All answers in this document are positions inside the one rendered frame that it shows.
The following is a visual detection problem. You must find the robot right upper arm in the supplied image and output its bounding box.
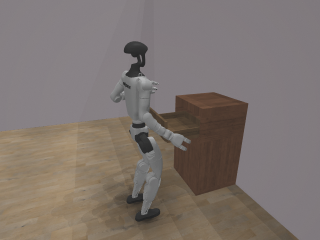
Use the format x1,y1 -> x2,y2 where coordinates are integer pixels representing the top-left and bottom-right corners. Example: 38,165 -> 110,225
137,77 -> 153,123

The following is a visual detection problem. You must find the right robot shin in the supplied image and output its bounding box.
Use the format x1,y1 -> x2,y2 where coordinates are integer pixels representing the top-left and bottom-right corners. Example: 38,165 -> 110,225
141,176 -> 161,215

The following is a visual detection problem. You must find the drawer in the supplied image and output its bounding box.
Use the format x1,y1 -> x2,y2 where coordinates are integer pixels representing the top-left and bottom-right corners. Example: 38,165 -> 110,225
149,107 -> 201,143

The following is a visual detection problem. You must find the right robot forearm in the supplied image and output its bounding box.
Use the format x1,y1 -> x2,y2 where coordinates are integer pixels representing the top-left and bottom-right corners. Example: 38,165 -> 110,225
143,113 -> 174,141

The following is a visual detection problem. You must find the robot right hand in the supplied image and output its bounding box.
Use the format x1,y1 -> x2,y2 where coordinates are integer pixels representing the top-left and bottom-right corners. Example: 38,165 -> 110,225
170,133 -> 191,151

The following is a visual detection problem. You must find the robot left hand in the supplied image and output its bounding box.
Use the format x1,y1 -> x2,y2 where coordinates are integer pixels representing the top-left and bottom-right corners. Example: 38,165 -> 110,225
151,80 -> 159,94

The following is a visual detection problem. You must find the robot left upper arm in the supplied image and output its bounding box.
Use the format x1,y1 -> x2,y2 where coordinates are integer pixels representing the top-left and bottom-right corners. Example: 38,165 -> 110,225
110,71 -> 128,103

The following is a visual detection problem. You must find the left robot forearm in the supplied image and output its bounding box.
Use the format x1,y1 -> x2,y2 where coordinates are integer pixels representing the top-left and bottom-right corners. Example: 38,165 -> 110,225
120,91 -> 125,101

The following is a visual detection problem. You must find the cabinet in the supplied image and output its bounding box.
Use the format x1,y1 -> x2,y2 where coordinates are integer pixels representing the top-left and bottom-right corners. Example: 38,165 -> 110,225
173,92 -> 248,196

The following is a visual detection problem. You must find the robot head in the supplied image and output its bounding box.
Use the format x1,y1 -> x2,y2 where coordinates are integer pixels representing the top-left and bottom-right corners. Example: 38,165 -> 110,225
124,41 -> 148,78

